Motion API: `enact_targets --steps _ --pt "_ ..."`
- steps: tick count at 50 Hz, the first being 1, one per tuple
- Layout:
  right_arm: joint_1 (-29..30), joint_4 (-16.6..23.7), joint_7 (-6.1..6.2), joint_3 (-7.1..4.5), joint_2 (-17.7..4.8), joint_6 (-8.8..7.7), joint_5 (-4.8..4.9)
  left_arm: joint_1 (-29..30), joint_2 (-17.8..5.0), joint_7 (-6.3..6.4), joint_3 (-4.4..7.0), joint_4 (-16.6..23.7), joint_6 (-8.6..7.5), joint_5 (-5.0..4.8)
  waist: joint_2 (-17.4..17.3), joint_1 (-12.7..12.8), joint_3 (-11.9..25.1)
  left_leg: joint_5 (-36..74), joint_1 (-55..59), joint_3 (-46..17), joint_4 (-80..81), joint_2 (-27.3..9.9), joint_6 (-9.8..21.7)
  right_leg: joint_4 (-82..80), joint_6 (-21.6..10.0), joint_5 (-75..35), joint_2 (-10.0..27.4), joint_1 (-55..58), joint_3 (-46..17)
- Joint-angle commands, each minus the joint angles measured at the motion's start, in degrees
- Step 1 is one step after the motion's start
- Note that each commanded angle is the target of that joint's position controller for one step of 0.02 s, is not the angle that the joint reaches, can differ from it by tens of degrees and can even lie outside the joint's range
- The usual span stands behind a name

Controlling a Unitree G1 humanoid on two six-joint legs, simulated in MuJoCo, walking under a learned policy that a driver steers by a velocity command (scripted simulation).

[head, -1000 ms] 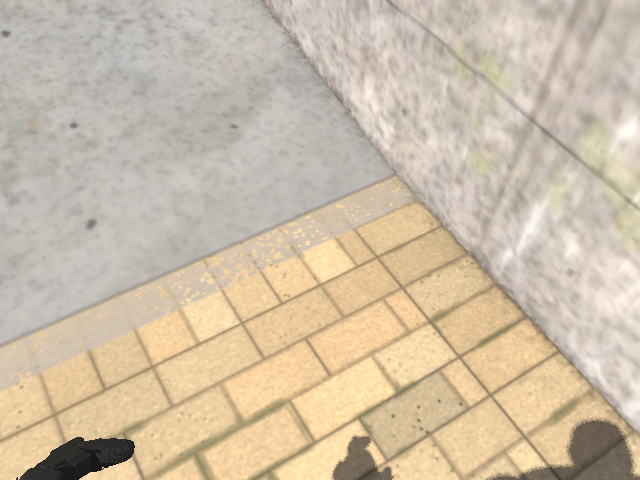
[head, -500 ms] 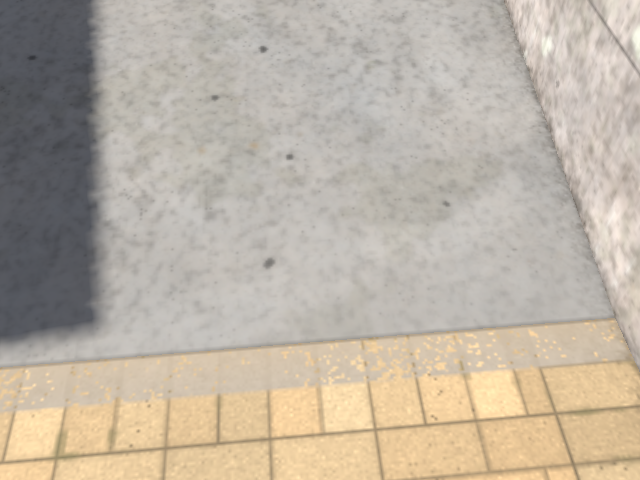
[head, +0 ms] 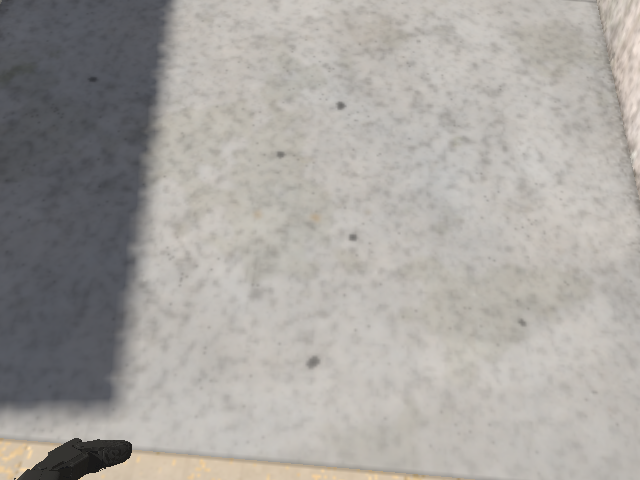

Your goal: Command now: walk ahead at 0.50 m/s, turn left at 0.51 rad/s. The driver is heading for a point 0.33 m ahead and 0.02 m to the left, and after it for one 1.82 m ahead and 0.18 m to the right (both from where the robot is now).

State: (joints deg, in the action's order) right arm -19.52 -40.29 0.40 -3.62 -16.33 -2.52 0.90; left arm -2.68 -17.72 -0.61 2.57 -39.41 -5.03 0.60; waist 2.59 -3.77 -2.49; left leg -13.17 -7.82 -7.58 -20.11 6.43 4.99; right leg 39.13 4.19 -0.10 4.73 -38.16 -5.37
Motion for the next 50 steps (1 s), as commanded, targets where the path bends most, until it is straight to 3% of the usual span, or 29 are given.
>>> enact_targets --steps 1,5,6,7,8,9,10,11,12,13,15,17,20,23,27,30,31,32,33,34,35,36,37,38,39,41,43,46,50 --pt "-0.59 2.2 0.6 -2.74 -9.98 -0.77 0.37 5.78 -3.53 -0.77 0.6 4.65 -1.22 -0.77 -6.98 -0.55 1.53 7.91 -5.48 -9.1 5.11 -12.32 7.65 -6.95 -0.32 -6.93 -3.34 9.24 2.4" --pt "-2.21 0.21 0.73 -2.45 -9.01 -0.25 0.13 4.35 -5.55 -1.47 1.41 4.68 -1.89 -0.71 -9.12 0.37 1.18 11.63 2.55 -13.5 -0.69 -16.04 6.34 -10.14 -3.79 0.56 -3.19 10.03 2.01" --pt "-1.74 0.05 0.64 -2.46 -8.99 -0.01 0.06 1.94 -5.95 -1.33 1.73 4.17 -2.04 -0.61 -9.79 1.79 1.6 16.04 3.25 -13.55 -2.91 -15.85 5.67 -11.45 -5.06 2.79 -3.84 13.21 3.24" --pt "-1.25 0.18 0.49 -2.03 -7.92 0.07 -0.08 -3.16 -7.19 -0.96 2.54 2.82 -2.24 -0.21 -9.24 4.43 4.41 23.69 3.16 -11.97 -8.68 -13.23 4.4 -13.31 -6.84 2.68 -4.64 20.72 4.57" --pt "-0.93 1.04 0.31 -1.06 -5.8 0.01 -0.79 -11.23 -9.46 -0.65 3.23 1.89 -2.49 0.56 -6.51 8.1 12.13 21.52 -1.84 -9.21 -21.31 -10.33 2.47 -10.81 -10.3 0.2 1.41 34.67 -0.87" --pt "-8.46 1.12 0.37 -0.07 -2.93 -0.61 0.44 -19.06 -14.44 -0.58 4.76 0.03 -2.05 1.2 7.77 7.55 21.58 4.33 -21.1 -2.39 -42.35 -2.05 -2.66 -12.82 -19.83 9.2 13.32 56.54 -23.49" --pt "-9.04 0.71 0.38 0.06 -4.62 -1.2 0.68 -21.62 -11.31 -1.33 4.21 -1.63 -1.7 -0.64 13.77 8.0 21.53 -19.53 -31.69 -3.54 -51.53 -0.85 -3.7 -21.35 -21.83 23.51 17.84 59.27 -40.02" --pt "-3.02 1.21 0.23 -1.0 -8.8 -1.31 1.25 -18.69 -7.62 -1.15 3.1 -1.24 -1.47 -1.47 6.52 8.96 12.62 -16.14 -36.49 -4.67 -55.53 -4.02 -3.54 -22.96 -19.52 30.64 16.69 52.76 -35.17" --pt "2.23 2.45 0.22 -0.91 -8.98 -1.35 0.8 -15.03 -6.4 -0.87 2.52 -0.53 -0.96 -0.9 1.87 8.24 7.23 -11.84 -36.17 -1.63 -54.7 -6.67 -3.33 -23.85 -17.69 27.67 14.44 45.11 -27.58" --pt "5.58 3.43 0.1 -0.86 -8.24 -1.59 -0.21 -12.59 -5.42 -0.82 2.05 -0.65 -0.66 -0.38 -0.16 7.01 2.64 -8.63 -35.44 0.17 -50.91 -8.66 -3.27 -25.58 -17.36 21.68 12.03 37.84 -21.99" --pt "4.58 2.9 -0.12 -0.8 -6.24 -1.53 -0.51 -10.98 -3.8 -0.7 1.32 -0.84 -1.0 0.16 2.1 4.48 1.72 -4.66 -30.1 1.1 -45.32 -11.4 -3.39 -27.94 -16.26 12.22 8.51 31.65 -15.33" --pt "3.94 2.44 -0.18 -0.27 -4.2 -1.29 -0.55 -11.79 -4.35 -0.64 1.39 -1.69 -1.38 -0.54 3.15 3.98 2.33 -3.28 -29.21 2.74 -41.61 -11.91 -4.19 -29.36 -17.02 5.09 7.55 30.39 -10.77" --pt "9.14 4.01 -0.27 0.55 -2.72 -1.58 -1.13 -13.5 -6.67 -0.24 1.97 -2.93 -1.21 -1.0 1.63 5.1 1.74 3.87 -30.79 4.15 -31.56 -12.5 -5.59 -30.93 -17.42 -2.28 7.26 31.01 -5.87" --pt "14.7 4.87 -0.91 1.15 -1.53 -2.05 -0.81 -15.72 -7.46 0.07 2.02 -4.04 -0.51 -1.38 1.6 7.11 1.11 12.89 -27.5 5.89 -20.65 -11.18 -5.99 -31.02 -15.63 -3.73 5.39 30.9 -1.08" --pt "21.27 6.63 -1.96 1.32 -1.69 -2.34 -0.05 -20.41 -8.19 0.27 2.04 -6.28 0.67 -1.83 1.81 9.28 -0.55 14.77 -26.11 6.99 -13.24 -9.35 -5.44 -29.65 -14.91 -3.13 7.53 34.96 -1.3" --pt "22.01 7.44 -2.66 0.88 -3.15 -2.67 -0.1 -20.82 -9.46 0.72 2.37 -7.23 1.79 -2.03 2.79 7.63 -0.38 8.7 -23.61 7.66 -9.65 -7.94 -3.24 -26.4 -13.64 -9.43 9.91 39.49 -2.06" --pt "19.13 6.87 -2.56 0.25 -4.39 -2.83 -0.36 -20.23 -9.97 0.9 2.43 -7.26 2.07 -2.15 3.17 5.34 1.41 7.72 -17.56 8.43 -7.89 -6.63 -2.2 -22.7 -12.84 -17.35 9.45 39.06 -1.77" --pt "11.87 4.77 -2.15 -1.05 -6.58 -2.85 -0.69 -19.51 -9.53 1.09 2.12 -7.2 2.25 -2.22 2.52 1.15 5.82 8.66 -6.53 9.25 -5.56 -5.35 -0.62 -14.73 -11.42 -25.31 7.05 37.07 0.18" --pt "2.42 2.71 -1.55 -2.49 -10.44 -2.81 -1.43 -20.08 -7.08 0.99 1.0 -6.14 1.87 -1.32 0.13 -2.51 13.76 11.74 12.82 4.01 -9.04 -11.15 2.56 -1.24 -9.2 -20.71 4.36 26.37 1.52" --pt "-5.98 0.88 -0.85 -4.14 -15.95 -1.94 -1.48 -24.7 -1.04 0.37 -1.09 -4.78 0.87 -0.23 -11.95 -3.31 24.33 9.02 36.76 -16.59 -9.16 -27.29 9.83 20.91 -5.09 9.01 -3.03 4.41 5.36" --pt "-9.57 -0.48 -0.66 -3.41 -12.45 -1.2 -1.1 -24.47 -1.73 0.04 -0.91 -6.02 0.2 -1.82 -14.77 -4.81 29.36 -3.58 36.22 -30.37 -0.77 -31.62 12.19 31.59 -4.62 33.23 -5.6 -2.65 -0.85" --pt "-5.25 -0.4 -0.46 -2.18 -9.43 -1.21 -1.13 -17.73 -6.86 0.11 0.88 -4.68 0.15 -3.25 -8.29 -4.62 17.03 -10.25 26.38 -23.79 2.53 -28.67 8.55 35.65 -5.15 30.42 -2.59 -7.34 -1.53" --pt "0.16 0.08 -0.32 -1.5 -7.92 -1.44 -0.94 -14.74 -7.19 0.21 1.06 -3.05 0.23 -3.5 -9.43 -2.22 11.17 -9.05 17.75 -17.76 4.07 -27.32 7.85 34.79 -5.07 25.33 -0.22 -7.94 0.39" --pt "4.53 0.08 -0.52 -0.63 -5.33 -1.87 -1.03 -13.81 -6.51 0.39 1.14 -3.03 0.79 -2.71 -8.31 0.02 6.8 -6.33 10.0 -12.21 6.59 -24.68 7.17 32.62 -4.4 21.91 1.6 -5.68 1.01" --pt "7.08 -0.2 -0.72 -0.27 -3.86 -2.45 -1.36 -15.29 -5.65 0.57 1.47 -3.63 1.68 -2.24 -10.56 2.41 4.61 -3.86 3.91 -7.2 8.7 -22.35 5.95 31.16 -3.86 19.46 2.88 -1.85 0.67" --pt "9.6 -1.14 -0.96 -0.28 -3.13 -3.25 -1.95 -18.44 -2.69 0.74 1.18 -5.19 3.5 -2.31 -10.54 5.03 3.03 0.54 -2.92 -0.17 11.5 -20.7 5.45 34.36 -2.69 16.34 2.56 1.75 1.68" --pt "9.6 -2.34 -0.73 -0.48 -3.74 -3.58 -2.45 -17.37 -1.85 1.06 1.17 -4.32 4.63 -2.19 -9.27 5.74 1.46 2.73 -5.46 4.38 13.01 -21.22 6.03 36.53 -1.46 13.99 2.64 -0.65 1.33" --pt "7.86 -3.84 0.3 -0.47 -4.53 -3.01 -2.71 -13.21 -1.42 1.13 0.92 -2.05 5.14 -1.61 -7.39 5.25 0.13 2.92 -3.15 8.05 13.53 -22.05 6.75 35.73 -0.14 11.11 3.03 -6.89 0.99" --pt "5.38 -4.83 1.29 -0.93 -7.44 -1.74 -2.45 -5.11 0.34 -0.33 -0.39 1.62 4.92 -1.44 -5.16 2.82 -1.23 6.61 2.69 13.2 13.04 -22.43 5.8 24.4 -0.78 8.9 3.45 -9.04 4.08"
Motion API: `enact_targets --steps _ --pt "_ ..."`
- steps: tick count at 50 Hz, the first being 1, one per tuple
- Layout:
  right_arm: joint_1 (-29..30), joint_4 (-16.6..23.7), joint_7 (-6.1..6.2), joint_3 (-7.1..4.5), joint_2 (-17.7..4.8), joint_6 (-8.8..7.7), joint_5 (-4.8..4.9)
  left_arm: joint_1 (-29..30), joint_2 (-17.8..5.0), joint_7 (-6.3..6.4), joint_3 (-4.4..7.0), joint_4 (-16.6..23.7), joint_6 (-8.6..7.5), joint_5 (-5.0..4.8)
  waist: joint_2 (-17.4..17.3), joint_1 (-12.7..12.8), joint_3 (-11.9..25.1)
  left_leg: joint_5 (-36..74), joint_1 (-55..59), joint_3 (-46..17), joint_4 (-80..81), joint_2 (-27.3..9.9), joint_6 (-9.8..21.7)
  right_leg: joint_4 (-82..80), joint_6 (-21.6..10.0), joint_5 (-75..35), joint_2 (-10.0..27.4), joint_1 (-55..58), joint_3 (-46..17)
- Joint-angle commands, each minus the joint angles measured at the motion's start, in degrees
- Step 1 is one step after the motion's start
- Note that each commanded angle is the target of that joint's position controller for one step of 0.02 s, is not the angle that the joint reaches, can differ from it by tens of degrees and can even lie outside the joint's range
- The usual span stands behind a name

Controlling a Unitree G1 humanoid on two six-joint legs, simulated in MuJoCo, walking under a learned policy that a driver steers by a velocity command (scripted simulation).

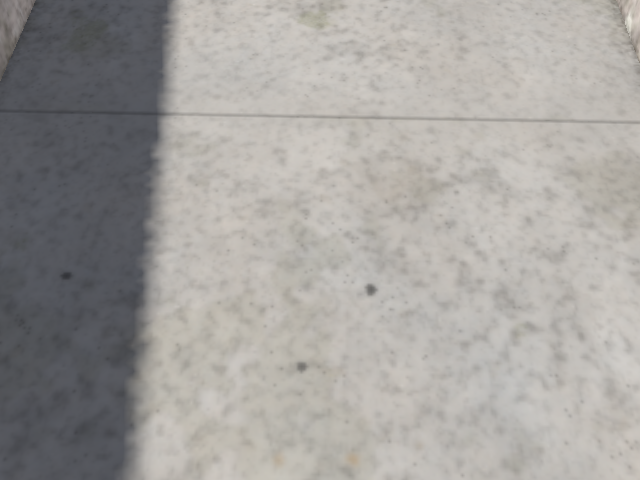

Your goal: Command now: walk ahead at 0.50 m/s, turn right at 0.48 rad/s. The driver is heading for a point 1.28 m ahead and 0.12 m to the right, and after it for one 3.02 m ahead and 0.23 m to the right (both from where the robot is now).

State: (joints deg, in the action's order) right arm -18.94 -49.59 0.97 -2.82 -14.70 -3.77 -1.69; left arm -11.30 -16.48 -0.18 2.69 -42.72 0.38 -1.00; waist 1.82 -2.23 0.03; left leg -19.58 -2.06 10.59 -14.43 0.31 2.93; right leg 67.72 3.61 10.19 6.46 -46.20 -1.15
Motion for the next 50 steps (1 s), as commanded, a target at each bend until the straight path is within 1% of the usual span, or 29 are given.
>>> enact_targets --steps 1,3,5,6,7,8,9,10,11,12,13,14,15,16,18,21,25,28,31,32,33,34,35,36,37,39,42,47,50 --pt "3.83 4.13 0.83 -1.97 -9.95 -0.09 0.43 5.66 -0.44 -1.26 -0.89 6.02 -0.53 0.15 -4.35 0.44 -4.15 13.78 -1.21 -4.25 7.48 -17.08 7.73 -6.93 -0.79 -0.09 1.76 -1.04 0.97" --pt "1.91 3.33 0.91 -2.48 -11.4 0.91 1.17 9.34 0.34 -2.23 -1.56 8.29 -0.66 0.17 -4.45 -0.86 -5.15 16.97 3.25 -3.21 7.01 -18.95 7.46 -11.26 -2.63 5.24 1.52 -1.64 3.47" --pt "1.94 3.21 0.89 -2.84 -12.6 2.09 1.68 9.34 -0.14 -3.06 -1.57 9.62 -0.84 0.2 -5.68 0.19 -4.46 30.87 5.28 -0.42 2.83 -19.15 6.43 -15.23 -5.2 12.09 -0.88 2.66 7.67" --pt "2.02 3.36 0.98 -3.01 -13.39 2.48 1.82 6.94 -1.37 -3.21 -0.93 9.54 -0.83 0.17 -7.61 1.81 -2.03 45.62 5.44 0.94 -2.07 -18.81 5.9 -16.34 -6.5 14.44 -3.88 8.21 10.48" --pt "2.99 3.53 1.11 -3.08 -14.1 2.9 1.99 1.04 -3.26 -3.25 0.34 8.46 -0.96 -0.28 -8.96 5.63 1.89 61.8 5.07 2.74 -10.96 -17.86 4.92 -19.3 -8.13 13.74 -7.83 16.66 12.62" --pt "4.16 4.04 1.2 -2.79 -13.94 3.13 2.48 -9.11 -6.98 -3.09 2.48 5.71 -1.24 -0.76 -7.68 11.02 7.88 66.83 1.77 4.41 -23.74 -14.69 2.97 -26.69 -10.36 7.01 -12.1 31.63 12.65" --pt "3.57 5.85 1.27 -1.57 -10.81 2.29 1.09 -17.57 -13.18 -2.17 5.09 3.39 -0.54 -1.32 -0.09 13.95 11.76 42.68 -14.48 3.01 -40.41 -12.04 -0.96 -31.19 -12.97 4.27 -7.65 50.89 0.35" --pt "-1.52 8.54 -0.57 1.63 -0.14 0.42 -1.82 -15.57 -19.41 -1.02 5.56 4.15 0.01 -2.38 17.39 5.55 18.03 -14.42 -36.53 -3.72 -59.36 -1.81 -5.12 -38.85 -21.64 14.38 7.74 66.4 -31.54" --pt "6.17 9.31 -1.82 0.4 -6.27 -1.97 1.59 -17.75 -15.46 -0.9 4.6 6.28 -0.97 -0.86 6.3 11.34 25.36 -12.61 -43.53 -17.07 -67.1 1.43 -4.9 -53.85 -26.05 31.76 13.78 67.51 -53.61" --pt "13.78 10.76 -2.13 -0.72 -8.6 -3.28 4.93 -16.29 -12.51 -0.9 3.6 4.58 -2.42 0.43 0.49 11.13 11.43 -7.5 -50.92 -16.38 -69.38 -1.15 -3.46 -55.62 -23.1 29.78 13.7 60.82 -48.19" --pt "15.59 11.77 -1.6 -0.01 -6.92 -4.27 4.16 -12.92 -10.37 -0.82 2.91 4.41 -3.33 1.1 -1.62 9.04 4.84 -2.53 -50.7 -15.77 -66.37 -4.0 -2.33 -53.8 -21.61 20.57 11.6 51.48 -39.87" --pt "13.84 11.0 -1.17 0.05 -6.48 -4.39 2.38 -8.81 -7.86 -0.97 2.06 4.97 -3.76 1.46 -1.79 5.69 2.14 0.79 -45.78 -15.54 -63.43 -5.73 -2.11 -52.69 -20.04 9.69 8.58 43.34 -31.43" --pt "10.72 10.56 -1.23 -0.27 -6.72 -3.87 1.89 -5.89 -5.95 -0.96 1.43 5.87 -3.83 1.86 0.58 2.38 2.11 3.22 -40.65 -15.92 -62.29 -6.81 -1.92 -52.76 -19.12 3.54 5.59 37.93 -24.61" --pt "10.39 10.21 -1.54 -0.37 -6.55 -3.2 1.68 -5.61 -4.0 -1.08 0.84 6.27 -3.8 1.63 1.07 1.84 1.98 3.87 -37.67 -14.84 -62.06 -6.94 -1.55 -52.8 -18.02 -2.77 2.85 35.23 -18.81" --pt "9.3 10.74 -1.92 -0.13 -5.07 -1.87 1.25 -4.94 -5.21 -0.35 1.06 7.03 -3.8 0.79 0.8 -0.09 2.27 5.63 -38.99 -12.83 -61.43 -5.99 -3.47 -54.7 -18.98 -5.18 1.99 32.77 -16.36" --pt "14.83 13.92 -1.78 0.95 -2.46 -0.98 0.3 -8.88 -5.68 0.76 1.17 6.39 -3.19 0.49 1.35 1.14 0.68 9.13 -42.69 -10.11 -56.01 -4.7 -6.04 -55.36 -18.28 -7.08 0.41 31.12 -12.98" --pt "23.6 15.95 -2.22 2.44 -0.05 -1.14 1.59 -13.29 -5.91 1.78 1.21 4.99 -2.54 0.58 4.37 5.44 0.15 12.11 -38.28 -6.7 -36.01 -2.86 -7.2 -57.72 -16.32 -4.81 0.88 34.96 -10.4" --pt "24.68 16.8 -3.05 1.9 -1.79 -1.55 2.25 -14.81 -7.93 1.55 1.58 3.56 -2.0 0.3 7.66 5.77 0.22 6.58 -38.15 -4.7 -31.64 -2.07 -3.58 -56.13 -15.58 -13.13 6.21 44.29 -11.21" --pt "11.78 13.78 -3.04 -0.6 -6.43 -1.47 1.74 -11.46 -7.89 1.97 1.09 3.8 -1.48 0.44 10.34 -1.93 7.48 5.95 -20.88 -1.4 -25.99 3.53 2.22 -40.73 -11.77 -52.71 3.66 47.14 -4.66" --pt "3.53 11.58 -3.09 -1.78 -9.85 -1.29 0.91 -11.71 -6.94 2.31 0.58 4.53 -1.66 0.99 5.45 -4.97 12.97 12.33 -5.36 -7.69 -24.61 0.46 5.24 -29.01 -9.33 -53.18 1.62 39.82 -3.71" --pt "-3.7 10.42 -2.93 -3.1 -15.18 -0.62 0.92 -14.85 -3.98 2.37 -0.6 5.77 -2.0 2.51 -9.75 -4.74 21.75 14.78 12.23 -27.76 -19.46 -12.04 11.38 -10.63 -5.64 -23.88 -3.49 26.94 -2.13" --pt "-5.38 8.8 -3.12 -2.95 -14.89 0.08 1.49 -17.67 -0.57 1.32 -1.06 6.0 -2.49 2.69 -23.14 -1.66 25.01 5.26 19.37 -57.15 -3.56 -19.92 18.1 3.32 -2.46 19.97 -13.47 11.67 -4.88" --pt "0.68 10.48 -2.38 -2.04 -11.32 -0.17 1.92 -12.03 -5.48 0.24 0.14 5.82 -3.65 1.12 -13.96 -1.56 13.71 -0.37 11.34 -57.65 -1.0 -20.52 16.54 13.27 -2.42 19.09 -10.42 4.06 -7.16" --pt "4.24 11.24 -1.57 -1.11 -8.31 -0.1 1.73 -4.65 -6.72 -0.12 0.4 7.61 -4.34 0.6 -6.47 -1.77 5.96 4.44 1.54 -47.37 -2.71 -18.41 14.81 14.68 -2.94 14.62 -7.83 2.38 -5.55" --pt "5.51 11.35 -1.4 -0.57 -7.17 -0.15 1.71 -1.97 -5.64 0.0 0.04 8.52 -4.5 1.24 -1.12 -0.06 3.51 11.06 -5.36 -38.91 -2.38 -15.34 12.94 12.97 -3.2 11.38 -5.49 4.81 -4.45" --pt "7.94 11.95 -1.09 -0.26 -5.83 -0.31 1.12 -3.37 -4.18 0.3 0.04 9.38 -4.0 1.41 -3.5 4.23 2.9 19.09 -12.47 -29.32 -1.34 -10.16 11.33 8.85 -2.86 8.51 -3.4 10.74 -4.05" --pt "7.64 12.39 -0.3 -0.64 -6.89 0.05 1.68 -4.26 -2.59 1.11 -0.33 9.18 -2.65 2.0 -5.33 5.55 4.43 33.27 -14.44 -22.35 -2.47 -7.45 12.2 3.69 -0.12 7.97 -4.91 12.44 -1.36" --pt "4.29 12.87 1.73 -2.0 -10.43 3.53 2.41 3.8 -0.31 2.37 -1.28 11.48 -0.78 1.8 -8.35 2.87 6.85 25.08 -11.67 -24.11 -5.14 -7.01 10.9 -13.32 4.16 7.38 -6.56 12.3 -0.94" --pt "3.4 13.99 2.27 -2.32 -11.1 5.25 2.25 7.67 -1.26 2.2 -0.92 11.88 -0.64 1.27 -9.07 0.9 6.86 18.05 -11.01 -28.41 -7.29 -8.12 10.33 -20.6 4.07 8.32 -7.67 14.56 -1.41"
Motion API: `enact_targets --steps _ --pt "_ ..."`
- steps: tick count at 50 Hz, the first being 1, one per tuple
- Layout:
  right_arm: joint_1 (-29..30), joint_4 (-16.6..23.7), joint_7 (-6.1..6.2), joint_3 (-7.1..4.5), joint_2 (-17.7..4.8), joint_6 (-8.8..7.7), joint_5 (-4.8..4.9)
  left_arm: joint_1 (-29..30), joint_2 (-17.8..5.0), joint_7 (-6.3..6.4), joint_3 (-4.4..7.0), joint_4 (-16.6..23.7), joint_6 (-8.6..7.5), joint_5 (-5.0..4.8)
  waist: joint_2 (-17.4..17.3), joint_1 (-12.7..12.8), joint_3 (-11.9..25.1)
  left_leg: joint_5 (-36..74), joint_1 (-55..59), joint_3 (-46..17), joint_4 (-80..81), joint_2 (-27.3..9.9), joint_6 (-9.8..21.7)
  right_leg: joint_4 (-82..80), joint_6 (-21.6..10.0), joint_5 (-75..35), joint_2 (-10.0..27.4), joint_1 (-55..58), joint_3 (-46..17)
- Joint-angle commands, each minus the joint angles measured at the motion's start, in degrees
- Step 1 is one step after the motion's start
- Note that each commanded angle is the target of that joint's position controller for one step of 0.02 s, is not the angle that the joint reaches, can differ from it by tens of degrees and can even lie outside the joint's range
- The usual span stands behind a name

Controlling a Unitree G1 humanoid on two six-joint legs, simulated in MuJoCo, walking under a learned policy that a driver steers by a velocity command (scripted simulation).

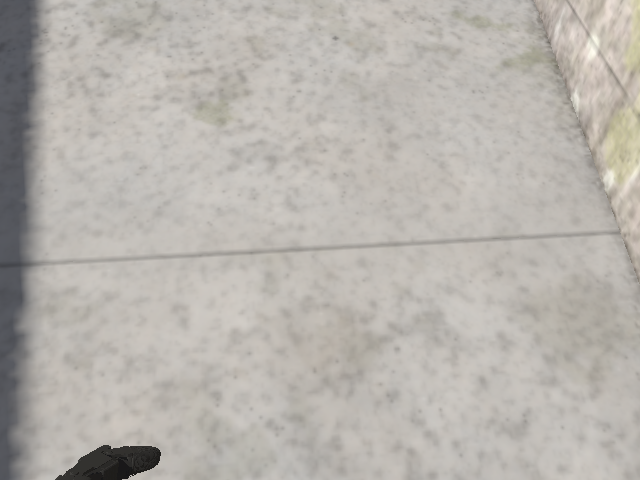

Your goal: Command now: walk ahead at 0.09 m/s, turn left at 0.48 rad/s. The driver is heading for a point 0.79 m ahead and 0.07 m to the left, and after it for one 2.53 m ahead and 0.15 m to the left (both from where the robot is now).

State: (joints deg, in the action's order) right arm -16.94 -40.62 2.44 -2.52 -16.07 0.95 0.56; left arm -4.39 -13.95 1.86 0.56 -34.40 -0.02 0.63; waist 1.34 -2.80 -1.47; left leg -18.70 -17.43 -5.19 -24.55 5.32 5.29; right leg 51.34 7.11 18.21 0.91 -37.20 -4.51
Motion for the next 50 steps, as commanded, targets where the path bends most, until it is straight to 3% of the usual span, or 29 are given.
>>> enact_targets --steps 1,4,5,6,7,8,9,10,13,15,18,20,22,23,24,25,26,27,28,30,31,33,36,39,43,45,48,49,50 --pt "1.55 5.42 0.79 -2.63 -9.67 0.94 -0.06 0.99 -4.2 0.09 1.44 3.44 -0.45 -0.51 -9.08 1.29 8.35 18.26 4.78 -14.03 1.57 -13.38 7.74 -6.62 0.16 0.7 -2.76 6.85 1.97" --pt "4.85 6.86 0.72 -2.38 -8.67 1.86 0.78 -2.86 -4.85 -0.28 2.38 1.64 -1.46 -1.01 -10.5 4.27 8.32 21.96 4.64 -16.25 -3.85 -11.63 4.82 -22.77 -2.35 -5.19 -4.09 16.86 3.05" --pt "4.46 7.3 0.64 -1.97 -7.05 1.78 0.54 -4.94 -6.86 -0.17 3.24 0.94 -1.74 -0.66 -9.02 4.57 9.65 16.1 1.07 -15.11 -7.29 -9.22 1.91 -26.51 -4.43 -11.17 0.14 25.27 -0.22" --pt "-0.42 7.97 0.24 -0.97 -3.04 1.57 -0.82 -6.6 -11.97 0.14 4.41 1.36 -1.46 0.57 5.95 1.45 14.17 -7.08 -8.35 -8.35 -20.07 -2.56 -2.05 -26.08 -11.15 -25.0 14.96 37.77 -14.02" --pt "-4.32 7.81 -0.22 -0.83 -2.54 1.15 -1.03 -7.2 -11.48 0.28 4.31 1.62 -0.32 1.12 15.49 0.64 15.07 -25.75 -20.47 -3.6 -31.73 2.65 -5.75 -27.58 -20.68 -34.42 24.9 43.04 -27.08" --pt "-2.26 7.74 -0.44 -2.19 -7.21 0.73 -0.01 -6.4 -11.14 0.44 4.57 2.17 -0.21 1.28 14.05 2.06 13.28 -21.45 -24.75 -1.9 -43.71 -1.37 -8.16 -30.48 -24.52 -25.15 26.72 38.78 -30.48" --pt "1.58 7.27 -0.13 -3.21 -9.71 1.23 0.71 -4.13 -7.37 1.02 3.59 3.23 -0.25 1.49 7.63 2.88 9.7 -15.82 -24.67 -1.76 -49.51 -3.48 -9.51 -30.58 -22.35 -18.0 22.25 34.05 -23.92" --pt "2.72 6.92 0.11 -3.48 -9.87 2.28 0.91 -1.64 -5.18 1.42 2.77 3.48 -0.16 1.11 5.2 2.27 6.56 -11.68 -23.2 -1.56 -51.75 -4.28 -10.71 -30.76 -19.8 -15.76 18.2 28.44 -15.81" --pt "1.74 7.72 -0.02 -2.6 -5.84 3.57 0.35 0.56 -5.23 2.44 2.51 3.12 0.37 0.92 7.39 0.71 5.19 -3.33 -18.4 2.69 -52.43 -4.16 -12.76 -30.26 -17.38 -18.01 11.16 22.05 -1.34" --pt "4.73 9.48 -0.41 -1.64 -3.57 3.32 0.38 -1.43 -5.79 2.86 2.89 2.52 0.92 0.78 8.19 2.21 6.53 -2.33 -18.54 4.21 -43.4 -5.24 -13.06 -29.22 -18.33 -19.44 11.95 25.47 0.92" --pt "8.45 11.74 -1.99 -0.44 -1.55 2.6 -0.14 -2.53 -9.23 2.83 4.58 1.85 1.34 0.3 9.42 3.98 9.24 -7.42 -11.87 5.15 -27.52 -8.18 -11.22 -28.25 -18.65 -18.31 14.63 27.51 2.08" --pt "7.36 11.38 -2.91 -1.07 -3.49 2.61 0.06 -3.4 -11.14 2.38 5.54 1.17 1.39 -0.46 10.0 4.38 9.74 -5.54 -6.83 7.12 -20.46 -8.05 -9.4 -28.27 -18.49 -13.84 16.41 26.67 1.33" --pt "2.24 9.52 -3.32 -2.08 -4.81 3.06 0.07 -2.43 -11.18 2.07 5.71 0.41 1.46 -1.37 9.03 1.88 9.2 0.98 0.99 9.63 -10.91 -6.79 -6.42 -25.56 -16.08 -8.03 16.53 22.48 2.78" --pt "-1.84 7.52 -3.16 -2.89 -5.68 3.32 0.05 -3.43 -9.43 2.0 5.32 -0.42 1.53 -1.42 6.36 0.77 9.3 2.03 7.27 10.47 -6.74 -4.51 -4.5 -21.07 -13.47 -3.98 14.8 18.61 5.17" --pt "-4.55 6.45 -2.73 -3.74 -7.18 3.28 -0.03 -5.33 -6.57 1.59 4.76 -1.54 1.71 -0.56 -1.67 0.28 6.97 5.69 13.35 4.49 -2.56 -6.06 -2.21 -10.22 -9.1 3.35 11.19 10.13 10.47" --pt "-4.04 8.35 -1.73 -4.85 -13.37 2.83 -0.41 -5.51 -2.11 0.71 3.32 0.64 1.83 2.05 -20.82 2.38 5.2 18.55 20.03 -16.28 -0.52 -20.73 3.44 10.82 -3.03 21.9 3.24 -8.31 15.09" --pt "-0.04 12.68 -1.44 -2.55 -11.23 2.25 -0.43 -6.18 -1.24 0.37 3.17 -1.82 1.88 2.71 -15.22 3.46 8.64 42.62 17.04 -15.19 -4.67 -25.2 6.29 26.25 -1.63 24.79 2.89 -10.1 7.57" --pt "0.56 12.92 -2.25 -3.67 -12.68 1.56 -3.56 -1.66 -5.02 1.32 3.59 1.41 2.1 -0.51 -18.3 -1.2 14.12 16.77 9.2 -23.08 5.21 -29.06 12.34 25.57 -1.35 20.26 1.79 -7.44 4.49" --pt "3.52 12.24 -2.39 -2.99 -10.0 1.04 -2.9 1.91 -7.26 2.35 4.43 1.18 2.32 -1.8 -12.49 -0.7 6.56 -1.53 6.42 -20.93 7.77 -24.4 9.44 26.97 -1.64 15.94 3.14 -10.34 3.75" --pt "7.19 10.39 -1.58 0.67 -1.36 0.45 -2.16 -2.62 -5.45 3.0 4.24 -3.05 3.18 -0.97 -10.74 2.29 4.26 -3.36 0.49 -11.25 5.91 -18.53 4.37 29.09 -1.6 8.23 3.12 -4.65 2.15" --pt "8.72 9.61 -1.22 1.4 0.08 -0.01 -2.35 -6.34 -5.07 2.85 4.41 -4.46 3.23 -0.73 -10.15 4.16 4.39 -0.73 -0.01 -7.68 5.34 -16.99 3.65 28.09 -1.08 3.48 2.22 -2.37 1.41" --pt "6.85 8.03 -0.55 1.72 1.12 -0.85 -3.17 -8.0 -5.08 2.56 4.62 -5.87 2.75 -1.17 -8.01 3.36 4.81 3.66 0.84 -3.96 4.88 -17.35 4.19 28.35 -0.95 0.67 0.09 0.41 -0.65" --pt "7.51 8.14 1.14 0.53 -2.1 -0.59 -2.62 -4.07 -6.62 2.39 4.71 -2.61 2.36 -1.28 -7.85 1.79 3.75 2.68 6.73 -6.64 6.01 -21.74 6.65 22.01 -0.19 2.13 -0.16 -3.34 -2.34" --pt "5.52 7.31 2.11 -0.71 -3.97 0.2 -1.88 -2.99 -5.06 1.56 4.06 -0.99 2.65 -0.98 -7.34 0.13 3.79 4.18 12.44 -6.9 6.13 -23.42 7.66 14.18 0.61 5.94 1.4 -4.52 -0.23" --pt "5.94 6.79 2.12 -1.87 -5.17 1.01 -1.42 -2.93 -2.97 0.25 2.98 0.58 2.88 -0.91 -8.01 -0.55 3.52 8.7 10.18 -3.01 5.95 -23.47 8.57 5.7 -0.56 10.68 3.04 1.59 4.79" --pt "5.11 6.17 1.66 -2.77 -6.8 1.03 -0.6 -3.48 -3.19 -0.47 2.82 1.4 2.83 -1.0 -8.85 -0.63 4.7 -3.06 8.52 -2.36 8.35 -23.87 8.24 0.84 -2.72 12.71 2.6 5.56 7.81" --pt "7.86 5.34 0.6 -3.42 -7.92 0.2 1.12 -8.34 -5.14 -1.72 3.6 0.4 2.84 -1.24 -9.79 3.16 3.54 -18.66 1.0 -0.35 10.81 -23.73 5.53 -10.02 -8.4 11.08 1.28 17.44 11.28" --pt "9.88 5.06 0.21 -3.26 -7.19 0.03 1.26 -13.9 -4.9 -2.0 3.96 -2.18 2.7 -1.45 -8.59 6.2 3.33 -21.41 -3.42 3.04 8.16 -22.07 3.84 -15.95 -10.4 6.05 -0.29 25.34 13.71" --pt "9.83 4.53 -0.12 -2.74 -4.75 -0.04 0.47 -20.56 -5.17 -2.0 4.56 -5.96 2.47 -1.6 -5.2 8.14 4.1 -22.64 -7.75 7.98 1.2 -18.54 1.43 -19.57 -11.77 5.67 -3.45 33.85 15.69"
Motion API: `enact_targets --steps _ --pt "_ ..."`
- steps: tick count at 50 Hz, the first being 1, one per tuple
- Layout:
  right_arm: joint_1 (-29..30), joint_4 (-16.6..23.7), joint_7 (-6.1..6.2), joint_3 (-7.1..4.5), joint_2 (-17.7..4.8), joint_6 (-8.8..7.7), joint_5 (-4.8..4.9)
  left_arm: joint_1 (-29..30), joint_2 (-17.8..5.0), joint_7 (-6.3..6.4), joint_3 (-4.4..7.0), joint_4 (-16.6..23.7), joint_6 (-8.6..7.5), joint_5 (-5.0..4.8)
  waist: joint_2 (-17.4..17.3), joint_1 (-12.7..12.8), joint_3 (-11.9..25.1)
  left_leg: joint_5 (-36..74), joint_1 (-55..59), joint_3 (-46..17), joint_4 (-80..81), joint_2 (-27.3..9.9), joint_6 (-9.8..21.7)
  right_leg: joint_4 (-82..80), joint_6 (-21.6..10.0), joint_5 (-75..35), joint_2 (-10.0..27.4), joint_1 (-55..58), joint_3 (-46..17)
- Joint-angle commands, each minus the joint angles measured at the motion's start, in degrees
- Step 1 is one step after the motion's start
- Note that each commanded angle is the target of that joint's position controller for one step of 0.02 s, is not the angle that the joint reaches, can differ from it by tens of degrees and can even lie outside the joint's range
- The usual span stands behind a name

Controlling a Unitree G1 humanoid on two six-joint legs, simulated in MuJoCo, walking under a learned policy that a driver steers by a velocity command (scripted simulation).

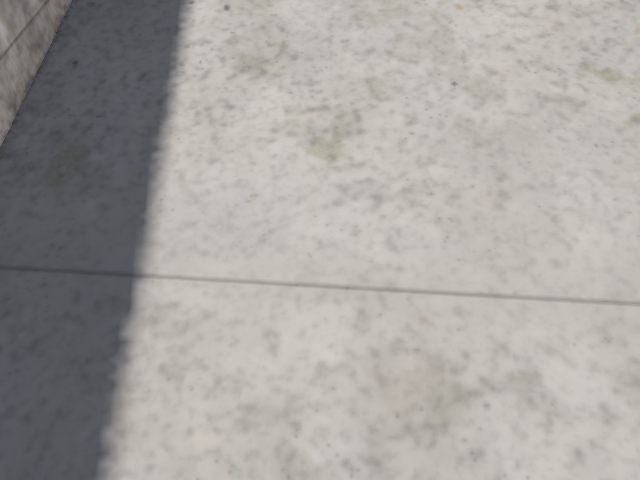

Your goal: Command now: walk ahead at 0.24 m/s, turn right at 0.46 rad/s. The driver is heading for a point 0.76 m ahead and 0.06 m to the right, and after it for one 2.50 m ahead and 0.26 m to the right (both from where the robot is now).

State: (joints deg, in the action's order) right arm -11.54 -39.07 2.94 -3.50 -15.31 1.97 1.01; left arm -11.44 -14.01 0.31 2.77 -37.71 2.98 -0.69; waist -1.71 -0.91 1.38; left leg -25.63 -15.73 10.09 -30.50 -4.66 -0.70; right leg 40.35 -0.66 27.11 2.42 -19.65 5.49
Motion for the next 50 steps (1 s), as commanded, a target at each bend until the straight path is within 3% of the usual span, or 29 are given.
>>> enact_targets --steps 1,2,3,4,5,6,9,13,17,19,21,22,23,24,25,26,27,28,30,34,36,39,41,42,43,44,45,47,50 --pt "6.12 3.42 -1.35 -0.96 -2.13 -1.38 -1.0 -20.03 -6.13 -0.29 3.16 -5.29 -0.83 -0.88 4.7 8.39 1.74 -13.67 -19.11 -1.02 -8.77 -4.94 3.48 -11.08 -6.77 0.83 -1.72 26.31 -2.05" --pt "7.47 5.87 -2.68 0.74 2.88 -1.93 -2.89 -21.76 -11.11 0.13 3.91 -3.36 -1.51 -1.09 17.94 7.44 2.37 -17.29 -35.29 1.32 -36.19 1.01 -1.52 -15.39 -12.5 7.5 12.16 31.85 -26.61" --pt "9.88 8.5 -3.46 0.37 0.69 -3.67 -1.19 -16.84 -13.95 -0.29 3.8 1.94 -3.02 -0.95 14.8 7.63 2.96 -13.71 -45.35 -9.74 -42.73 4.98 -2.68 -29.27 -21.42 20.0 19.51 31.01 -49.23" --pt "15.12 9.74 -3.7 -0.39 -3.12 -5.11 1.5 -13.73 -13.52 -0.34 4.14 1.2 -4.12 0.04 10.66 7.79 -4.22 -9.69 -49.16 -12.82 -45.33 2.36 -1.97 -35.9 -22.17 29.52 22.15 24.97 -53.33" --pt "14.85 9.04 -3.5 -1.02 -5.69 -5.92 1.76 -10.59 -10.65 0.07 2.94 1.28 -4.76 0.44 7.53 5.18 -7.97 -3.58 -49.74 -13.4 -46.26 0.41 -1.59 -34.19 -19.48 24.08 20.6 22.25 -48.06" --pt "12.47 7.21 -3.26 -0.96 -5.46 -6.14 0.28 -8.37 -8.1 0.45 1.81 1.98 -4.7 0.84 5.73 3.44 -7.95 2.56 -46.66 -13.53 -45.13 -0.78 -2.03 -31.87 -17.02 15.71 17.16 19.33 -40.4" --pt "7.95 4.87 -3.47 -0.9 -3.96 -6.51 -1.96 -8.96 -7.03 1.35 1.07 2.29 -5.09 1.16 6.37 1.25 -5.25 14.02 -38.93 -11.19 -44.99 0.61 -3.34 -30.91 -14.75 -0.13 9.38 14.55 -27.53" --pt "13.47 6.62 -3.86 0.78 -0.53 -7.02 -1.41 -14.24 -5.78 1.73 0.7 0.85 -5.08 0.51 6.02 3.1 -4.83 16.56 -37.37 -8.44 -37.43 1.63 -4.13 -30.91 -13.77 -13.16 7.05 13.84 -21.64" --pt "22.72 9.46 -4.91 1.96 1.34 -7.9 0.0 -18.79 -7.22 2.37 0.93 -1.0 -4.19 -0.01 11.37 6.01 -5.45 12.27 -29.69 -4.16 -20.47 5.03 -2.92 -31.27 -12.9 -22.57 8.07 15.3 -21.7" --pt "18.98 9.05 -5.17 0.97 -0.84 -7.95 0.34 -16.98 -8.97 2.36 1.16 -0.69 -3.85 -0.47 15.06 2.64 -2.77 5.54 -20.55 -3.22 -16.6 6.89 -0.84 -27.08 -11.49 -33.76 8.89 15.43 -21.75" --pt "8.12 7.54 -4.33 -1.31 -5.47 -7.39 0.78 -12.8 -10.34 2.38 1.06 0.62 -3.88 -0.59 17.35 -5.2 4.78 5.48 -2.11 -2.38 -11.7 9.84 2.28 -15.87 -8.78 -58.03 8.1 12.2 -21.14" --pt "-2.29 5.32 -3.91 -2.47 -8.74 -6.93 0.4 -8.63 -9.56 2.39 0.48 2.03 -4.26 0.03 15.28 -10.96 11.66 8.83 13.31 -5.86 -9.99 6.75 4.41 -3.23 -6.1 -62.04 5.22 6.57 -17.35" --pt "-14.73 3.43 -3.57 -3.23 -11.86 -6.86 -1.18 -9.28 -4.84 2.59 -1.19 3.03 -5.08 2.01 3.76 -13.52 23.11 -2.66 33.85 -23.3 -7.75 -5.6 8.82 15.44 -4.18 -37.99 0.7 -5.29 -16.19" --pt "-17.34 0.36 -4.35 -3.49 -14.35 -6.73 -1.81 -19.08 3.04 1.89 -2.44 3.14 -5.92 -1.12 -20.78 -6.07 28.81 -21.0 41.92 -62.28 12.04 -19.09 18.78 30.99 -1.16 5.79 -10.2 -20.37 -20.81" --pt "-13.22 0.79 -3.53 -2.45 -9.39 -6.53 0.17 -13.97 -3.33 0.54 -1.15 2.2 -6.37 -1.98 -13.93 -7.1 16.4 -31.46 33.82 -68.14 20.3 -18.22 18.9 40.15 -0.23 3.23 -7.76 -27.91 -19.6" --pt "-8.86 -0.38 -2.55 -1.6 -6.56 -6.41 0.24 -5.76 -5.43 -0.17 -0.53 4.52 -6.93 -1.83 -8.75 -5.75 3.25 -25.81 23.33 -57.97 18.84 -16.6 18.25 44.08 -0.77 -0.67 -4.69 -31.89 -15.31" --pt "-6.29 -0.51 -2.3 -0.83 -4.87 -6.37 -0.55 -1.67 -4.56 -0.52 -1.17 6.01 -7.47 -0.25 -1.66 -3.4 -0.93 -14.43 13.51 -48.49 18.41 -14.07 16.77 43.0 -1.72 -4.63 -1.45 -28.91 -12.83" --pt "-4.71 -1.2 -2.58 -0.22 -3.12 -6.65 -1.81 -0.61 -3.73 -0.93 -1.17 6.53 -7.67 0.91 0.22 -0.51 -2.42 -5.1 5.79 -40.39 18.29 -10.58 14.79 40.97 -2.51 -7.98 0.62 -24.76 -12.44" --pt "-3.32 -1.91 -2.93 1.01 0.44 -7.17 -1.67 -4.7 -1.59 -1.9 -1.76 5.49 -7.43 -0.05 -3.05 3.74 -1.76 2.54 1.36 -30.75 19.49 -6.07 14.26 40.13 -2.4 -9.83 1.97 -21.29 -11.37" --pt "-4.13 -2.56 -2.28 0.23 -4.08 -7.28 -0.12 0.68 -0.94 -1.9 -3.21 7.85 -7.37 1.84 -1.03 4.29 -2.99 10.76 -4.84 -22.06 21.02 -3.88 14.89 28.59 1.21 -14.86 2.9 -20.83 -6.93" --pt "-4.98 -2.14 -1.54 -0.44 -6.18 -6.78 0.38 5.29 0.09 -1.88 -3.93 9.34 -7.68 1.12 -3.22 2.87 -1.94 12.21 -8.08 -18.61 21.8 -2.11 12.86 14.26 2.78 -14.49 1.74 -10.95 -5.22" --pt "-9.87 -2.84 -1.45 -1.67 -10.55 -6.1 0.7 8.73 -3.2 -1.55 -2.59 9.82 -7.7 -0.43 -5.31 0.86 -1.09 8.32 -3.03 -22.14 19.32 -5.25 12.32 2.61 4.44 -9.67 -1.11 -4.4 -3.39" --pt "-9.84 -2.24 -1.66 -1.0 -8.96 -5.49 0.3 2.17 -6.35 -1.04 -0.45 7.6 -7.77 -0.81 -4.52 4.45 0.69 9.63 -3.45 -23.54 12.16 -4.78 10.21 -3.19 3.33 -11.28 -3.45 5.95 -1.39" --pt "-8.31 -1.18 -1.8 0.11 -5.87 -5.6 -0.61 -6.02 -8.51 -0.56 1.0 5.54 -7.85 -0.78 -3.72 8.59 4.59 16.72 -8.04 -20.83 0.88 -1.52 7.73 -4.21 1.67 -12.01 -1.82 17.74 -3.6" --pt "-8.97 1.46 -2.06 2.09 0.28 -5.93 -2.1 -15.03 -13.28 -0.04 2.43 5.04 -7.58 0.23 9.91 10.72 12.96 5.24 -19.49 -15.59 -22.22 3.69 3.8 -9.27 -3.44 -1.53 13.3 33.62 -21.97" --pt "-15.44 2.86 -2.39 2.86 3.57 -6.49 -0.11 -17.44 -17.01 -0.36 2.84 5.3 -6.6 0.61 24.72 7.55 20.42 -9.97 -31.18 -16.54 -40.04 8.07 1.45 -25.57 -12.71 16.26 24.87 40.47 -53.53" --pt "-12.01 1.82 -2.47 0.99 -2.45 -5.73 2.0 -15.37 -13.77 -0.12 2.61 3.59 -6.62 -0.44 15.6 7.73 13.15 -5.27 -37.93 -17.54 -52.17 5.64 0.81 -31.86 -14.22 34.06 25.26 33.74 -59.69" --pt "-3.58 4.04 -2.14 0.45 -4.03 -4.67 0.98 -6.68 -7.37 0.12 0.59 2.27 -7.29 0.4 7.21 3.96 -1.1 4.55 -38.57 -14.31 -55.72 0.28 1.27 -28.9 -10.44 13.99 20.04 17.77 -37.81" --pt "-6.34 3.21 -2.89 0.47 -1.35 -2.92 0.88 -2.28 -2.06 -0.12 -0.31 0.1 -8.23 1.77 9.75 -0.61 -2.78 11.94 -29.91 -15.15 -54.21 -0.9 0.85 -28.97 -6.28 -6.76 12.86 7.42 -15.02"
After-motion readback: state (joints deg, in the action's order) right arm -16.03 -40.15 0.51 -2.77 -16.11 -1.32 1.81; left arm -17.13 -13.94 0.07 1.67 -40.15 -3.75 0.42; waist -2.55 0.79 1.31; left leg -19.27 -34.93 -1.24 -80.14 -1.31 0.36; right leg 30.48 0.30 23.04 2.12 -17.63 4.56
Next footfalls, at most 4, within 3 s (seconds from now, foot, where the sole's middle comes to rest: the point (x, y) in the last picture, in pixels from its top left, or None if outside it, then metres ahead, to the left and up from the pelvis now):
0.02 right None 0.02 -0.11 -0.76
0.44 left None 0.36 0.05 -0.71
0.84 right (489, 474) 0.49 -0.27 -0.69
1.32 left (336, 343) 0.76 0.01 -0.65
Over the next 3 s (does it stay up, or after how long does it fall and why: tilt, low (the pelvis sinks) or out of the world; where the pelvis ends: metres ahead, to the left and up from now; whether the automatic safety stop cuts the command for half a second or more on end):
stays up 0.79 -0.07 0.13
